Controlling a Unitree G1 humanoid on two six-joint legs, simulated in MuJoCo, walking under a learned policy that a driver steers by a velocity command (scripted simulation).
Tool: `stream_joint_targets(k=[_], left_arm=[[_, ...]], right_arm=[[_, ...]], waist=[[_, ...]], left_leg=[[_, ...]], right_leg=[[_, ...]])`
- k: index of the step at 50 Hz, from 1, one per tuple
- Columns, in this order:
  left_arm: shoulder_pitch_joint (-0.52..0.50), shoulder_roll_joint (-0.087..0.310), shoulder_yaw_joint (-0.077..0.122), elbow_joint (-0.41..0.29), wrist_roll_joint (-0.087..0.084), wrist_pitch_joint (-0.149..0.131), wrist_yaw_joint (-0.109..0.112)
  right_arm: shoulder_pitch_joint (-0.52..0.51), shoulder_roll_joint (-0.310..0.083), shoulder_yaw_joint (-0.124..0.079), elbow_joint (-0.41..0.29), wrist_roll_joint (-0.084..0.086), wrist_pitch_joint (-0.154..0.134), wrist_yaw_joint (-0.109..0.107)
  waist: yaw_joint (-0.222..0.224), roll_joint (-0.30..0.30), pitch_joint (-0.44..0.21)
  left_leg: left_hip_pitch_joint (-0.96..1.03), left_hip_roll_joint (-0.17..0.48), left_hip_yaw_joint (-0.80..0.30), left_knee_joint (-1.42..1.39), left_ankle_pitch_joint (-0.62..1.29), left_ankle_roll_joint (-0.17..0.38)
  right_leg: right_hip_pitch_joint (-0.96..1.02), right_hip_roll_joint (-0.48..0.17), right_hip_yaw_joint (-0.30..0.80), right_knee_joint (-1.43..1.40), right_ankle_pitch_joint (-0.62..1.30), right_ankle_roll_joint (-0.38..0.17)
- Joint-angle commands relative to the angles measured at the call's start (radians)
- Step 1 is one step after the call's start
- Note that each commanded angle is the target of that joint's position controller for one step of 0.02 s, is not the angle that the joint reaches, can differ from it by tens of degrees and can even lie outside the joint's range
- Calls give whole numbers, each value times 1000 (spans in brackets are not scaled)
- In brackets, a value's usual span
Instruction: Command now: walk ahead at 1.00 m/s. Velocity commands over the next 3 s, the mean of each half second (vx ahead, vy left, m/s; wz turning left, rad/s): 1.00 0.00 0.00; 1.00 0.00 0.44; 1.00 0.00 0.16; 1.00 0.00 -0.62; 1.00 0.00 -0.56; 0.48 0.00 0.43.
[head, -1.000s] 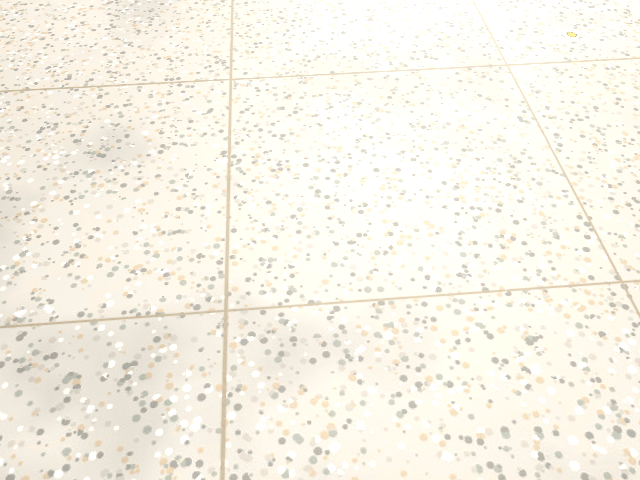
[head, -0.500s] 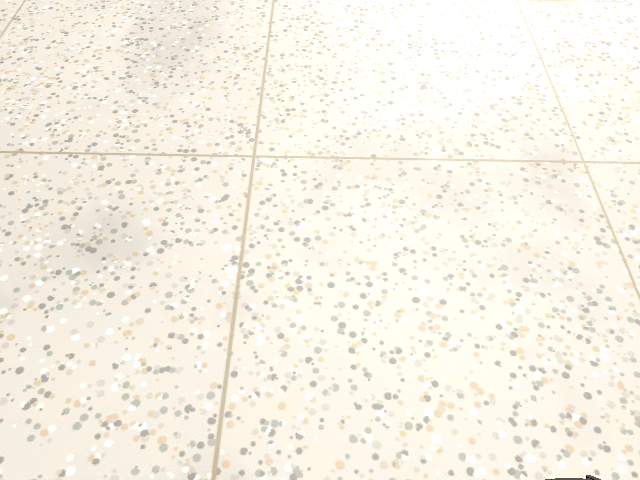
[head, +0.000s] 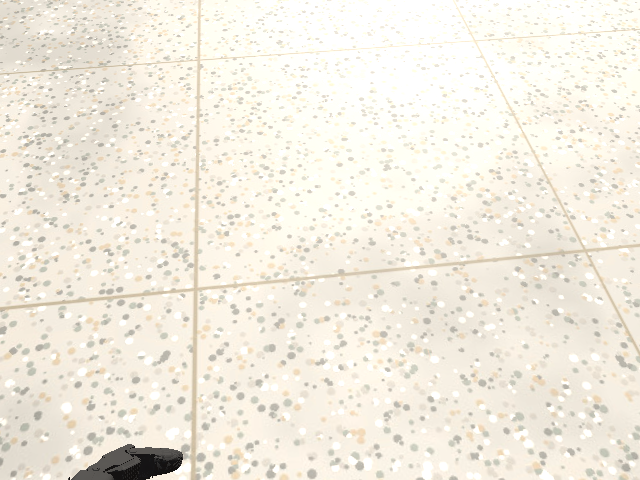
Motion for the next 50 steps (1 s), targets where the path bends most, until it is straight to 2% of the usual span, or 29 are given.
stream_joint_targets(k=[1, 3, 4, 5, 6, 7, 8, 9, 10, 11, 13, 18, 21, 25, 27, 28, 29, 30, 31, 32, 33, 35, 38, 40, 42, 44, 47, 49, 50], left_arm=[[-90, 65, 7, -70, -7, -10, 5], [-31, 102, 22, -60, 5, -11, 20], [86, 132, 36, -31, 5, -12, 31], [288, 165, 56, 34, 4, -10, 46], [489, 214, 79, 91, 16, -7, 64], [541, 327, 115, 95, 50, -6, 75], [531, 280, 116, 101, 22, -1, 54], [418, 234, 110, 108, 12, -7, 49], [369, 165, 97, 114, 6, -17, 44], [341, 126, 88, 126, 10, -23, 45], [332, 62, 64, 156, 2, -31, 52], [381, 101, 71, 182, -22, -65, 40], [435, 136, 78, 195, -42, -82, 39], [490, 190, 82, 223, -27, -68, 52], [490, 238, 91, 233, 3, -39, 74], [450, 254, 98, 227, 16, -19, 85], [445, 206, 89, 209, 24, -15, 87], [581, 25, 48, 160, -24, -29, 50], [484, 119, 63, 142, -21, -54, 52], [338, 126, 60, 90, -21, -65, 57], [277, 116, 51, 70, -6, -74, 58], [246, 81, 40, 32, 25, -52, 47], [177, 64, 29, -24, 44, -10, 31], [36, 69, 17, -89, 30, -8, 24], [-43, 67, 7, -117, 12, -13, 14], [-56, 80, 10, -119, -1, -15, 16], [-72, 120, 26, -130, 6, -19, 30], [116, 171, 55, -82, 7, -24, 50], [313, 201, 74, -32, 10, -25, 67]], right_arm=[[-44, -167, -25, -55, 3, -22, -7], [-29, -207, -30, -45, -16, -5, -21], [-36, -230, -35, -41, -31, 10, -33], [-63, -246, -39, -42, -43, 29, -45], [-92, -221, -35, -56, -49, 35, -48], [32, -43, 3, -102, -10, 28, -22], [12, -99, -7, -106, 8, 8, -17], [-147, -128, -13, -154, 7, 4, -26], [-218, -122, -6, -173, -2, -1, -23], [-239, -101, -2, -176, -13, 6, -16], [-212, -56, 9, -184, -41, 41, 6], [-480, -54, 30, -308, -49, 57, 33], [-582, -44, 42, -335, -28, 46, 50], [-599, -98, 26, -347, -36, 45, 29], [-407, -151, 1, -300, -38, 47, 7], [-183, -181, -18, -225, -37, 50, -7], [11, -245, -42, -175, -49, 56, -23], [9, -359, -78, -167, -70, 58, -26], [-31, -298, -78, -166, -33, 67, -9], [-131, -258, -72, -168, -34, 59, -5], [-151, -202, -64, -156, -28, 54, -2], [-170, -122, -39, -126, -25, 53, -17], [-164, -146, -44, -125, -8, 35, -23], [-172, -167, -53, -145, -11, 26, -18], [-175, -196, -70, -164, -9, 19, -8], [-135, -218, -80, -160, 6, 12, 2], [-63, -209, -76, -135, 6, 17, -7], [-55, -257, -84, -126, -17, 25, -14], [-89, -260, -84, -131, -27, 28, -16]], waist=[[46, 52, 130], [87, 104, 35], [149, 136, -41], [242, 146, -139], [328, 130, -226], [218, -161, -380], [224, -167, -469], [191, -92, -245], [171, 10, -130], [130, 48, -62], [49, 9, -4], [55, 3, 146], [87, 23, 148], [84, -21, 81], [-18, -85, -61], [-126, -89, -165], [-187, -55, -270], [-38, 313, -392], [-62, 245, -406], [-36, 159, -203], [-15, 32, -137], [75, 15, -37], [113, 42, 47], [95, 44, 112], [68, 58, 116], [41, 63, 80], [14, 68, 50], [103, 76, -85], [209, 72, -177]], left_leg=[[-191, 249, -44, -110, 720, 85], [-35, 278, -23, 72, 1130, 64], [-8, 293, -18, 241, 1248, 56], [-46, 293, -6, 489, 1241, 48], [-220, 259, 0, 796, 1027, 45], [-626, 109, -8, 1270, 262, 14], [-815, 17, -145, 1424, -172, 31], [-930, 105, -156, 1419, -62, 49], [-919, 146, -147, 1341, 9, 48], [-871, 176, -153, 1279, 21, 45], [-776, 212, -154, 1190, 16, 16], [-848, 259, -50, 812, 250, -33], [-650, 206, 27, 552, 498, -6], [-640, 117, 72, 436, 412, 44], [-452, 47, 66, 456, 224, 73], [-261, 29, 76, 437, 159, 91], [-10, 148, -52, 502, -13, 123], [303, 444, -650, 379, -282, 297], [318, 432, -944, 180, -287, 303], [183, 390, -755, 182, -144, 271], [33, 357, -640, 177, -14, 249], [-230, 268, -505, 134, 63, 219], [-409, 232, -455, 50, 20, 246], [-536, 195, -409, -17, 47, 240], [-605, 148, -357, -36, 133, 194], [-533, 170, -356, -37, 266, 163], [-272, 211, -342, 68, 508, 117], [-167, 205, -297, 364, 848, 81], [-268, 167, -270, 617, 808, 64]], right_leg=[[231, 73, -78, -129, 96, -33], [301, 152, -104, -132, -62, -59], [414, 182, -90, -125, -149, -76], [604, 198, -80, -133, -224, -92], [845, 110, 7, -108, -325, -119], [1179, -217, 498, -137, -597, -245], [1236, -276, 894, -358, -720, -279], [1089, -217, 720, -387, -662, -235], [915, -189, 570, -408, -533, -211], [773, -143, 467, -437, -471, -181], [572, -87, 346, -505, -470, -147], [446, 5, 133, -649, -253, -144], [451, 7, 60, -742, -54, -122], [813, -43, 6, -606, 511, -83], [892, -74, -8, -295, 814, -60], [853, -58, -45, -23, 790, -47], [657, -21, -47, 321, 548, -46], [202, 166, -10, 772, -371, 9], [29, 187, 100, 861, -537, -7], [-65, 107, 120, 825, -427, -18], [-24, 68, 117, 738, -388, -16], [87, 29, 119, 606, -400, 19], [97, -3, 95, 422, -456, 84], [146, 1, 59, 206, -300, 118], [298, 37, 35, 5, -104, 127], [385, 61, 27, -74, 42, 114], [369, 79, 21, -174, -2, 68], [537, 143, -13, -172, -195, 28], [749, 113, -3, -140, -261, 11]])
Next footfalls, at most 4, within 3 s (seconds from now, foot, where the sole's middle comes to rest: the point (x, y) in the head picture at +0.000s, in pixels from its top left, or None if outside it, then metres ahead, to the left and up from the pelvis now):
0.12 right None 0.35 -0.11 -0.77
0.58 left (273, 350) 0.80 0.08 -0.77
1.00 right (323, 212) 1.23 -0.07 -0.77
1.44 left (208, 140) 1.57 0.27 -0.77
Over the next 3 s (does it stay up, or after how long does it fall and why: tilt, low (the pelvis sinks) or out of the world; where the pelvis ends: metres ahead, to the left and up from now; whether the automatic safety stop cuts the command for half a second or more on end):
stays up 2.70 0.17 0.01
